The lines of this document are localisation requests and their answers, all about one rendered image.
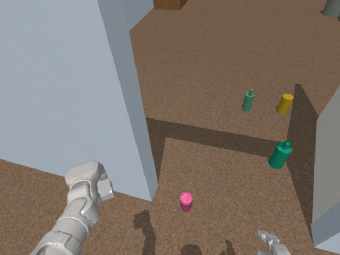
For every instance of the right robot hand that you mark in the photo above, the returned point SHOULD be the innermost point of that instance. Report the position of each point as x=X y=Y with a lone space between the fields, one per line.
x=273 y=243

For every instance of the left robot hand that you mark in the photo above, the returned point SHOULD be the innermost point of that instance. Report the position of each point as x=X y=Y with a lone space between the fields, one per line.
x=93 y=170

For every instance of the left robot arm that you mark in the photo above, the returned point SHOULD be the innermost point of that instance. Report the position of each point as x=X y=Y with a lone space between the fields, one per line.
x=74 y=225

